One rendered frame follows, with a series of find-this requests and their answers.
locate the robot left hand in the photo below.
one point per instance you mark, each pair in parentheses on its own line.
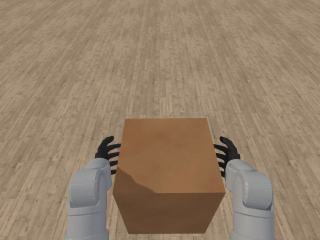
(103,149)

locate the robot right hand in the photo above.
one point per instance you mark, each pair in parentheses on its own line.
(230,151)

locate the robot right forearm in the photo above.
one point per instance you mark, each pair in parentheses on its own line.
(252,202)

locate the robot left forearm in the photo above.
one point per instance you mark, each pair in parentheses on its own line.
(87,202)

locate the carton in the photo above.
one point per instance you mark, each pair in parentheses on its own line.
(168,179)

